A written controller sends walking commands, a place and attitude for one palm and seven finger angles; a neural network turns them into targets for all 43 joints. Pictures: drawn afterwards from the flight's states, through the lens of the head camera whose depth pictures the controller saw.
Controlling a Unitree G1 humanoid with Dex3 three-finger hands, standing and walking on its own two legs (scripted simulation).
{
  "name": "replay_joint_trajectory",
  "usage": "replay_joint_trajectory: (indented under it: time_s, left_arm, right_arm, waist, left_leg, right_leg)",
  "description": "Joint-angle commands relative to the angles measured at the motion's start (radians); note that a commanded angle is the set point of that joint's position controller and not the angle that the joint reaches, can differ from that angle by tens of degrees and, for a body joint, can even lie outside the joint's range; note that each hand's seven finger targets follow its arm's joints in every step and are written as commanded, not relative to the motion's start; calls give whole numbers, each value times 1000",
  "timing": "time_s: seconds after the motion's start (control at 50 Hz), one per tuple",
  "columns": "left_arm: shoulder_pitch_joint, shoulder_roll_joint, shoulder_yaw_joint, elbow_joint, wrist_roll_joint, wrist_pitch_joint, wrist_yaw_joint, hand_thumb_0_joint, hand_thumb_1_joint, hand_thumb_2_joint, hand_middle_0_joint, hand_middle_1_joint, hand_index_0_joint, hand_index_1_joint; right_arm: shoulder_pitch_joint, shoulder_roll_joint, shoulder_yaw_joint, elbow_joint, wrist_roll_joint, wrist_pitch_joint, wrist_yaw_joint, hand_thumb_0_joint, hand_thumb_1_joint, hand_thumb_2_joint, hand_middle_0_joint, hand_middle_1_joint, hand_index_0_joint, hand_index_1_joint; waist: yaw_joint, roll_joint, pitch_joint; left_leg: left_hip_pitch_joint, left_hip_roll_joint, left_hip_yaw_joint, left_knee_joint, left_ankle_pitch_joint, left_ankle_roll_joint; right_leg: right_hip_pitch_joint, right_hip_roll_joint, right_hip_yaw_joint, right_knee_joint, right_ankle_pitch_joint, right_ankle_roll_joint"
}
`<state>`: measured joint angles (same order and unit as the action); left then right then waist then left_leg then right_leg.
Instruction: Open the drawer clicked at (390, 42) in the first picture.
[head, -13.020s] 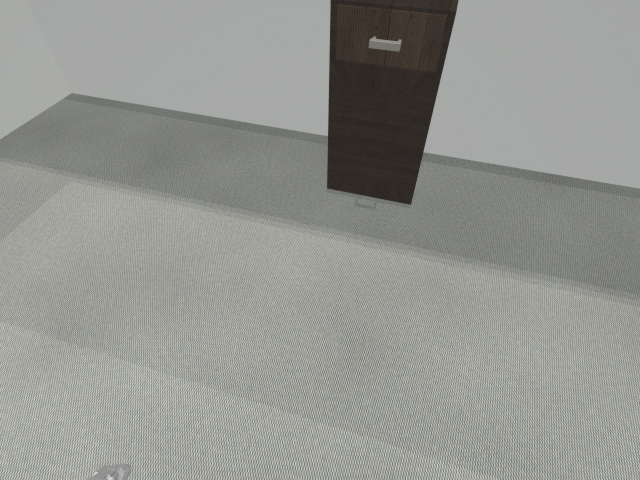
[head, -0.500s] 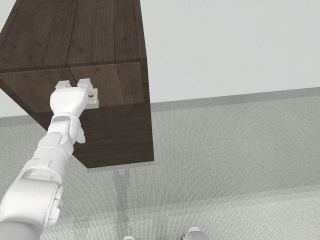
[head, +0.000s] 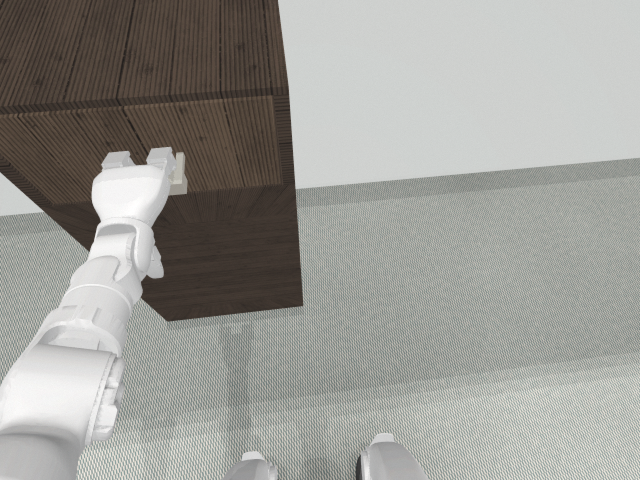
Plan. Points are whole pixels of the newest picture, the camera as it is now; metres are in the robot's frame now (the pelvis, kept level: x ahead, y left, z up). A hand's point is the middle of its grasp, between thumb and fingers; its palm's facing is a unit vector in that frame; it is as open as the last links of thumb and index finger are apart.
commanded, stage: lower the fingers behind the handle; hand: left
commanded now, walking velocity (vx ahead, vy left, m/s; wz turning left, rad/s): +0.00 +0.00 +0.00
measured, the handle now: (147, 173) +0.53 +0.22 +0.01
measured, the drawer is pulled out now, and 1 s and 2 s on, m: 0.00 0.00 0.04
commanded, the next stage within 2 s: close the thumb around the handle in 0.42 s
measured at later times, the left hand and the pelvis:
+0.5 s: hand (149, 214) +0.47 +0.22 -0.01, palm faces -0.06 -0.02 -1.00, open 13.8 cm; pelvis +0.00 +0.00 -0.01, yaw +0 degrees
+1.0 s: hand (150, 212) +0.48 +0.22 -0.01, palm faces -0.06 -0.02 -1.00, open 8.0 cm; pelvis +0.01 +0.00 +0.00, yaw +0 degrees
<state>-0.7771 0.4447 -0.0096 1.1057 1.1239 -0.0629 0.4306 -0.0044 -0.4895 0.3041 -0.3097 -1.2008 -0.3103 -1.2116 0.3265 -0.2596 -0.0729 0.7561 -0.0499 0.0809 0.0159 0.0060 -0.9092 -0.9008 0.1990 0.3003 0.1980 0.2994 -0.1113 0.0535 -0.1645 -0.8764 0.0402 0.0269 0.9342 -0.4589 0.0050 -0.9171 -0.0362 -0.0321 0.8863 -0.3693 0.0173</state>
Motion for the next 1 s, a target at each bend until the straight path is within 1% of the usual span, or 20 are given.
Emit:
replay_joint_trajectory:
  time_s: [0.0,0.08,0.14,0.16,0.22,0.28,0.32,0.38,0.4,0.44,0.48,0.5,0.54,0.66,0.72,0.76,0.86,0.9,0.94,0.98]
  left_arm:
    - [-404,188,23,-176,-1,-12,38,0,-500,300,-300,-1200,-300,-1200]
    - [-415,224,46,-179,-11,-2,35,0,-500,300,-300,-1200,-300,-1200]
    - [-408,219,38,-174,-14,7,30,0,-500,300,-300,-1200,-300,-1200]
    - [-407,234,53,-180,-18,5,26,0,-500,300,-300,-1200,-300,-1200]
    - [-400,228,41,-173,-18,-1,18,0,-500,300,-300,-1200,-300,-1200]
    - [-387,249,55,-165,-20,-7,13,0,-500,300,-300,-1200,-300,-1200]
    - [-389,245,49,-153,-19,-8,12,0,-500,300,-300,-1200,-300,-1200]
    - [-403,243,51,-189,-14,-18,20,0,-500,300,-300,-1200,-300,-1200]
    - [-399,216,36,-193,-14,-19,22,0,-500,300,-300,-1200,-300,-1200]
    - [-402,218,42,-194,-15,-17,29,0,-500,300,-300,-1200,-300,-1200]
    - [-381,219,48,-196,-17,-14,30,0,-500,300,-300,-1200,-300,-1200]
    - [-390,192,26,-192,-19,-9,31,0,-500,300,-300,-1200,-300,-1200]
    - [-403,212,41,-208,-16,-6,36,0,-388,348,-308,-1212,-308,-1212]
    - [-392,194,31,-182,-20,9,30,0,-52,492,-332,-1248,-332,-1248]
    - [-402,209,33,-200,-15,8,28,0,116,564,-344,-1266,-344,-1266]
    - [-383,195,35,-212,-18,5,25,0,228,612,-352,-1278,-352,-1278]
    - [-365,143,5,-220,-22,-2,23,0,508,732,-372,-1308,-372,-1308]
    - [-355,176,28,-216,-22,-3,25,0,620,780,-380,-1320,-380,-1320]
    - [-348,169,20,-210,-22,-1,23,0,732,828,-388,-1332,-388,-1332]
    - [-317,199,45,-204,-22,-1,21,0,844,876,-396,-1344,-396,-1344]
  right_arm:
    - [150,-155,-51,-42,-9,-18,-9,0,-900,-900,200,300,200,300]
    - [153,-161,-49,-44,-6,-16,-9,0,-900,-900,200,300,200,300]
    - [151,-159,-45,-47,-3,-15,-11,0,-900,-900,200,300,200,300]
    - [148,-162,-44,-45,-5,-15,-10,0,-900,-900,200,300,200,300]
    - [149,-159,-42,-51,0,-16,-14,0,-900,-900,200,300,200,300]
    - [145,-162,-38,-52,0,-16,-16,0,-900,-900,200,300,200,300]
    - [147,-162,-37,-53,1,-19,-17,0,-900,-900,200,300,200,300]
    - [152,-161,-42,-55,-2,-21,-16,0,-900,-900,200,300,200,300]
    - [154,-158,-45,-55,-3,-22,-14,0,-900,-900,200,300,200,300]
    - [153,-159,-46,-52,-4,-23,-13,0,-900,-900,200,300,200,300]
    - [154,-160,-46,-52,-4,-19,-10,0,-900,-900,200,300,200,300]
    - [152,-157,-47,-52,-2,-20,-9,0,-900,-900,200,300,200,300]
    - [156,-161,-48,-49,-3,-19,-9,0,-900,-900,200,300,200,300]
    - [149,-161,-46,-44,-3,-14,-9,0,-900,-900,200,300,200,300]
    - [152,-161,-45,-46,-2,-14,-10,0,-900,-900,200,300,200,300]
    - [152,-159,-48,-48,-5,-13,-8,0,-900,-900,200,300,200,300]
    - [149,-151,-51,-51,-5,-12,-7,0,-900,-900,200,300,200,300]
    - [148,-156,-49,-49,-4,-12,-7,0,-900,-900,200,300,200,300]
    - [146,-153,-48,-50,-2,-11,-8,0,-900,-900,200,300,200,300]
    - [146,-156,-47,-49,-3,-7,-7,0,-900,-900,200,300,200,300]
  waist:
    - [-32,27,-428]
    - [-34,4,-446]
    - [-31,-3,-432]
    - [-24,13,-444]
    - [-28,-16,-425]
    - [-24,-8,-406]
    - [-28,-18,-389]
    - [-21,21,-444]
    - [-22,36,-445]
    - [-29,10,-441]
    - [-15,28,-459]
    - [-25,29,-434]
    - [-23,20,-438]
    - [-29,-2,-422]
    - [-23,28,-426]
    - [-18,27,-453]
    - [-24,13,-435]
    - [-20,7,-425]
    - [-21,-1,-409]
    - [-5,13,-439]
  left_leg:
    - [241,-51,-27,-64,408,26]
    - [229,-53,-23,-61,395,30]
    - [215,-56,-19,-68,379,32]
    - [224,-55,-21,-66,393,31]
    - [197,-57,-17,-68,358,35]
    - [185,-57,-14,-69,342,35]
    - [176,-58,-15,-69,328,36]
    - [218,-55,-22,-66,365,32]
    - [235,-54,-22,-65,389,28]
    - [233,-51,-24,-60,388,30]
    - [243,-51,-27,-63,410,26]
    - [244,-50,-26,-64,405,26]
    - [250,-48,-29,-67,410,25]
    - [246,-49,-27,-70,411,28]
    - [256,-48,-27,-76,418,25]
    - [290,-45,-32,-72,467,23]
    - [294,-41,-32,-71,482,22]
    - [276,-43,-26,-71,459,25]
    - [256,-47,-20,-76,443,27]
    - [259,-50,-19,-73,460,26]
  right_leg:
    - [219,68,-15,-55,308,-52]
    - [244,69,-9,-58,316,-49]
    - [257,68,-8,-65,315,-48]
    - [256,68,-8,-60,320,-50]
    - [264,67,-4,-67,305,-46]
    - [255,65,-3,-67,291,-46]
    - [243,66,-5,-69,274,-47]
    - [239,67,-9,-56,286,-50]
    - [229,68,-13,-55,297,-51]
    - [229,70,-12,-57,300,-49]
    - [236,69,-13,-51,309,-51]
    - [220,71,-16,-57,301,-52]
    - [229,71,-17,-58,303,-51]
    - [232,71,-17,-66,310,-50]
    - [235,70,-17,-64,313,-52]
    - [239,72,-22,-59,333,-54]
    - [236,73,-24,-62,345,-52]
    - [244,72,-18,-64,344,-51]
    - [261,71,-16,-69,350,-50]
    - [276,70,-13,-60,367,-51]
